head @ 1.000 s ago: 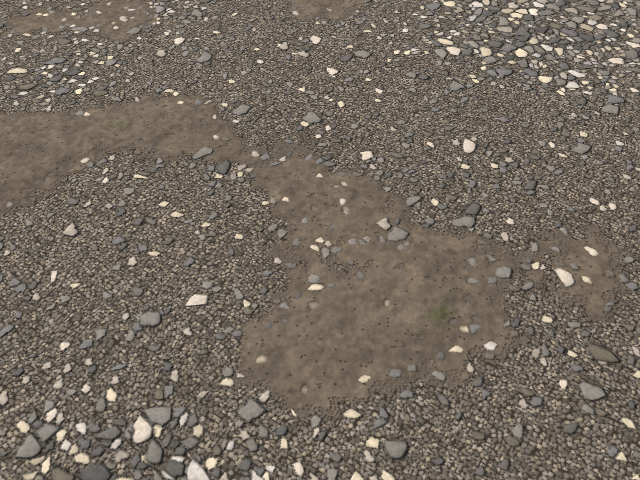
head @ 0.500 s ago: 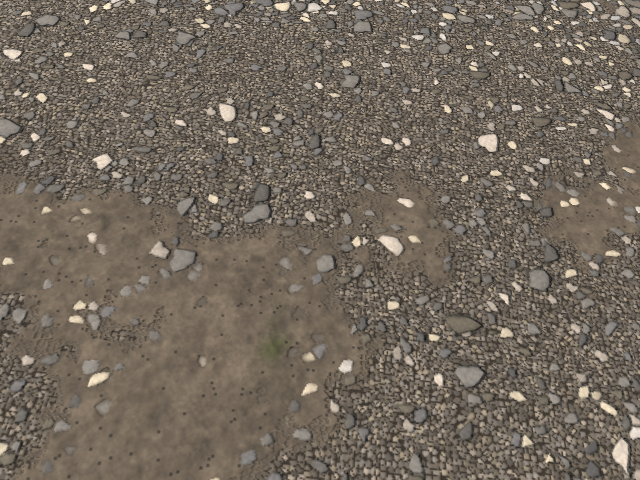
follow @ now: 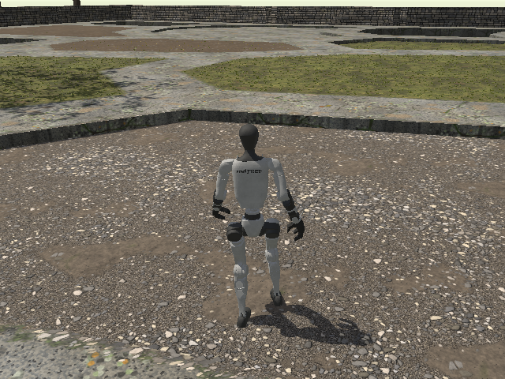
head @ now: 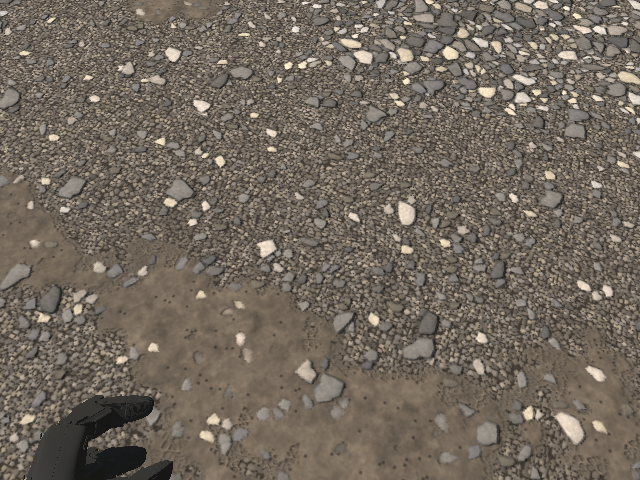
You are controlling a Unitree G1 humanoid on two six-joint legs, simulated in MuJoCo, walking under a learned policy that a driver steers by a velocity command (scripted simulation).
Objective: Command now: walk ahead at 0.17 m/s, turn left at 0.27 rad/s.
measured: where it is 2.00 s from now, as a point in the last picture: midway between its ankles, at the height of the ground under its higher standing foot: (317, 403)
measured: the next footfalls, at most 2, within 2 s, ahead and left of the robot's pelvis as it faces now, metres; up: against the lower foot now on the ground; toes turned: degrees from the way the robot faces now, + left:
right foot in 0.10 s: +0.24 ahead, -0.12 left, +0.00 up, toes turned +4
left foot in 0.44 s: +0.23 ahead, +0.10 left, +0.00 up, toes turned -24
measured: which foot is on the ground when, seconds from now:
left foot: down 0.00-0.14, up 0.16-0.42, down 0.44-0.88, up 0.90-1.00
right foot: up 0.00-0.08, down 0.10-0.46, up 0.48-0.84, down 0.86-1.00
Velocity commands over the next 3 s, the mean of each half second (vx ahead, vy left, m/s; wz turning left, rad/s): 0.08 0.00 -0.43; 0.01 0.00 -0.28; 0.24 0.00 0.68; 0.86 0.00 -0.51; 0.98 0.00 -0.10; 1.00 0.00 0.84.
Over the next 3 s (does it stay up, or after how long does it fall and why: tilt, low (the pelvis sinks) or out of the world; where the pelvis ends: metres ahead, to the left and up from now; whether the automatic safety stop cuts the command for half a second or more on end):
stays up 1.51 -0.49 -0.02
